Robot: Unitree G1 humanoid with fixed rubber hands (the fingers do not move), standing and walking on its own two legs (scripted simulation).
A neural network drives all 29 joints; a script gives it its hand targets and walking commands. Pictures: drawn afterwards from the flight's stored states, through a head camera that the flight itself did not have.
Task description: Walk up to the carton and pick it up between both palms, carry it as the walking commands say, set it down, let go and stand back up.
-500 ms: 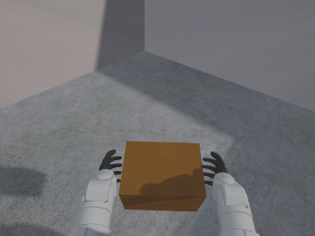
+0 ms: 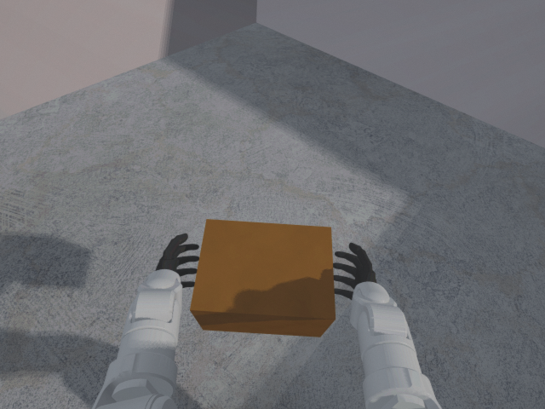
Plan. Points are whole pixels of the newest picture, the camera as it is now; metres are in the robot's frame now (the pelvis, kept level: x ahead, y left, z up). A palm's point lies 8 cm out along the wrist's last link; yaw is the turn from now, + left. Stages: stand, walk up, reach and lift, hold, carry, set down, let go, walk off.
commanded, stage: set down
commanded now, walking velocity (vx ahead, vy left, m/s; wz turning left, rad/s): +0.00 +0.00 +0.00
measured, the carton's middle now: (265, 280) +0.36 +0.02 -0.09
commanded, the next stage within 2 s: none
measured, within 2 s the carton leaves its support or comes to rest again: neither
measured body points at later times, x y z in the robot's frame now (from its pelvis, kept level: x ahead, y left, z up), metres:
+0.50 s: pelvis -0.02 +0.03 -0.05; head +0.12 +0.05 +0.38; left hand +0.34 +0.18 -0.12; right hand +0.35 -0.13 -0.11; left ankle +0.05 +0.12 -0.73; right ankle +0.01 -0.09 -0.73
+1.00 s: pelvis -0.02 +0.00 -0.11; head +0.19 +0.01 +0.28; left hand +0.38 +0.17 -0.21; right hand +0.39 -0.14 -0.20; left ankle +0.05 +0.12 -0.73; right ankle +0.01 -0.09 -0.73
